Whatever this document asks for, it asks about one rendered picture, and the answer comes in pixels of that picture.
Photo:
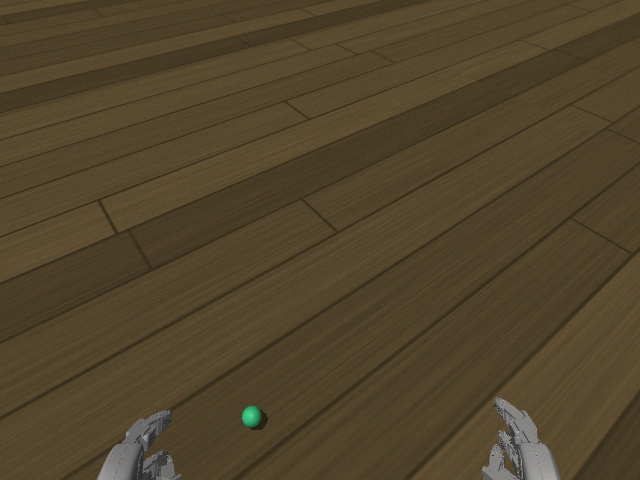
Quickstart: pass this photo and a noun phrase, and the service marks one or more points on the left robot hand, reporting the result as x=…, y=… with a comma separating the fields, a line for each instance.
x=126, y=460

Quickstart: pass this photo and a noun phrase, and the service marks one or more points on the right robot hand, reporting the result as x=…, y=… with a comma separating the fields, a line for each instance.
x=531, y=459

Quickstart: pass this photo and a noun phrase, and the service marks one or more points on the ball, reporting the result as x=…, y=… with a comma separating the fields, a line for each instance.
x=251, y=416

